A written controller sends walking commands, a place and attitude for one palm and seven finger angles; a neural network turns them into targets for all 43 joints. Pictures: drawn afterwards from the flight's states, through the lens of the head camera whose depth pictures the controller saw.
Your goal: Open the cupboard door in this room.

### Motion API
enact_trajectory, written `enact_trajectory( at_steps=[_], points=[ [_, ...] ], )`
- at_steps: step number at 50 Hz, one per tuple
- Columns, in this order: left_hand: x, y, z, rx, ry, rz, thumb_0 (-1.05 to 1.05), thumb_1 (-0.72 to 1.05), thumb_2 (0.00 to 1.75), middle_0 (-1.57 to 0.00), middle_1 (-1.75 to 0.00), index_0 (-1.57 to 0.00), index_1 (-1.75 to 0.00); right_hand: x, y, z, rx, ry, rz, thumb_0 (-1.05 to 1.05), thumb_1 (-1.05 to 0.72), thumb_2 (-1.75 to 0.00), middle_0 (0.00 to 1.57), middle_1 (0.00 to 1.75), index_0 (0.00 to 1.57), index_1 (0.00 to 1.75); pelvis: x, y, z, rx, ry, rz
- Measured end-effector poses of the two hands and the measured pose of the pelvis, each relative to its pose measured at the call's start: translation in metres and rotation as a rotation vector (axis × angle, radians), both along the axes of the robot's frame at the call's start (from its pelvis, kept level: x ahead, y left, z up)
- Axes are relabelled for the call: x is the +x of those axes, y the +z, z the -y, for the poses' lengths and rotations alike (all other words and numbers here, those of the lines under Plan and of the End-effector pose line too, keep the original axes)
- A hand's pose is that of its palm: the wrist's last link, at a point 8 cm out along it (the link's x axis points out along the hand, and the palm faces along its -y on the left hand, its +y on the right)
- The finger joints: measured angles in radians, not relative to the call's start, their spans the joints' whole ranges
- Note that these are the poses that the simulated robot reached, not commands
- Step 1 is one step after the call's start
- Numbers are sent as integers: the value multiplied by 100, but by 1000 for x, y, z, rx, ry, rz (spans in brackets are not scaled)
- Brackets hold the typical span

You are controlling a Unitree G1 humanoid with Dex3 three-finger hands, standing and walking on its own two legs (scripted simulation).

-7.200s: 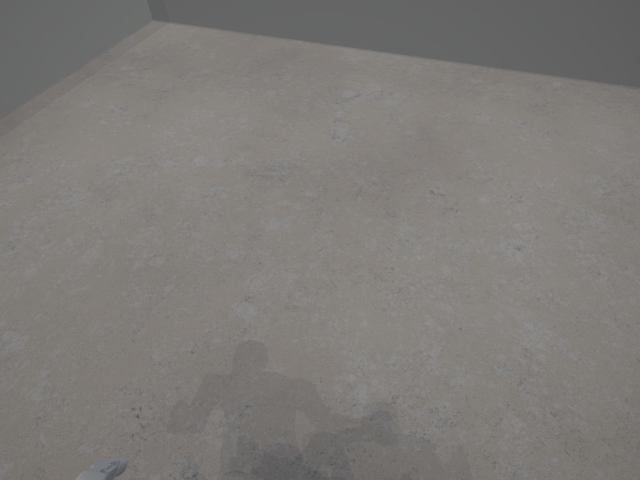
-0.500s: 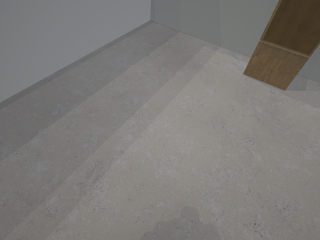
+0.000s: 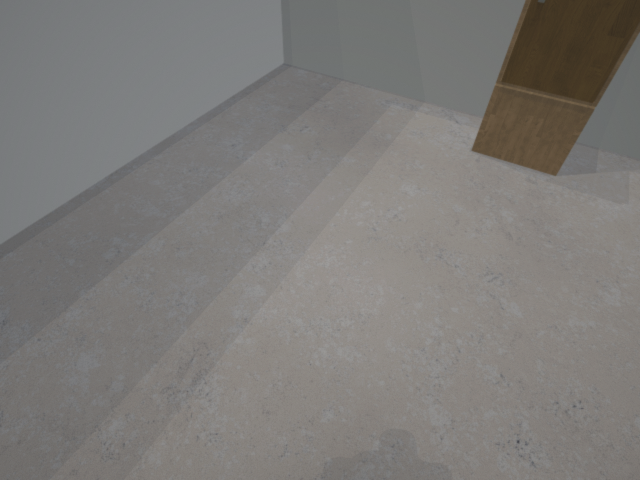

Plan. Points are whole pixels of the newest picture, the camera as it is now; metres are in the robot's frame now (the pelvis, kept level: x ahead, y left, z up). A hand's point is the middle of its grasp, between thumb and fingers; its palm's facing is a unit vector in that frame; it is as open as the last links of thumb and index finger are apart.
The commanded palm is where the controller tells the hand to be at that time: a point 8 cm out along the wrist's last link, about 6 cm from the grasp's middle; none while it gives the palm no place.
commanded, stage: stand and wait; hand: left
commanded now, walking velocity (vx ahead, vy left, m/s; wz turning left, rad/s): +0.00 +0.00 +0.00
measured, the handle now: out of the picture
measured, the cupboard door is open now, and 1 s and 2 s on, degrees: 0 0 0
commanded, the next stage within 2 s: turn or walk to find it in 0.32 s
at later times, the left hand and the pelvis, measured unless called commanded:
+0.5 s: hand out of the picture -0.03 +0.15 -0.18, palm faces +0.07 -0.99 -0.15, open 7.3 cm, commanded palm none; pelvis -0.01 +0.00 +0.00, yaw +1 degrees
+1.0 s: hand out of the picture +0.01 +0.19 -0.19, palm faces +0.15 -0.96 -0.22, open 7.4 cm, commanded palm none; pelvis +0.00 -0.01 -0.01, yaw +7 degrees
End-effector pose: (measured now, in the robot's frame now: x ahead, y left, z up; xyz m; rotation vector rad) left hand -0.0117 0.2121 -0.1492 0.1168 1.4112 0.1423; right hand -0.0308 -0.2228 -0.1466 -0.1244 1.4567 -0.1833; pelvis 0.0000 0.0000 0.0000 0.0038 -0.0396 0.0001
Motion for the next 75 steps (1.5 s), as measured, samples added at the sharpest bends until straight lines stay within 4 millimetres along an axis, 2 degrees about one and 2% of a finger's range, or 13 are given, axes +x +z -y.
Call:
enact_trajectory(
  at_steps=[5,11,16,23,36,41,47,51,56,61,68,75],
  points=[
    [-8,1,2,2,3,-23,1,91,90,-20,-30,-20,-30,-30,0,-9,24,-25,-73,0,-92,-90,20,29,20,30,-3,0,2,0,0,-3],
    [-17,0,7,-3,5,-40,0,91,90,-20,-30,-20,-30,-39,-2,-19,48,-41,-83,0,-91,-90,20,29,20,30,-5,0,2,-1,-3,-4],
    [-21,-1,11,-12,10,-42,0,91,90,-20,-30,-20,-30,-29,-4,-22,55,-38,-46,0,-91,-90,20,29,20,30,-7,-1,3,-1,-5,-7],
    [-24,-4,14,-17,38,-26,0,91,90,-20,-30,-20,-30,-4,-6,-20,53,-4,12,0,-91,-90,20,29,20,30,-9,-3,2,-2,17,-15],
    [-27,-6,4,18,104,-15,0,91,90,-20,-30,-20,-30,34,-8,6,9,85,47,0,-92,-90,20,29,20,30,-12,-10,7,-12,75,-50],
    [-21,-12,-9,31,128,7,0,91,90,-20,-30,-20,-30,53,-7,12,-22,125,65,0,-91,-90,20,29,20,30,-10,-15,4,-22,100,-55],
    [-1,-12,-21,43,116,39,1,91,90,-20,-30,-20,-30,76,-2,7,-32,152,118,0,-91,-90,20,29,20,30,-4,-13,2,-11,107,-52],
    [10,-4,-20,59,114,73,0,91,90,-20,-30,-20,-30,91,-2,8,-21,169,138,0,-92,-90,20,29,20,30,0,-9,6,-8,118,-50],
    [12,4,-11,57,103,79,0,91,90,-20,-30,-20,-30,106,-1,11,-1,174,169,0,-92,-90,20,29,20,30,5,-5,10,-5,113,-42],
    [11,6,-3,48,100,64,0,91,90,-20,-30,-20,-30,108,0,15,4,178,173,0,-92,-90,20,29,20,30,8,-2,14,-3,109,-29],
    [4,4,3,46,127,52,0,91,90,-20,-30,-20,-30,95,-2,22,-2,185,122,0,-92,-90,20,29,20,30,7,-3,19,-6,126,-23],
    [-6,-8,-6,48,183,61,0,91,90,-20,-30,-20,-30,81,-7,27,-31,213,56,0,-91,-90,20,29,20,30,0,-13,15,-32,187,-21]
  ],
)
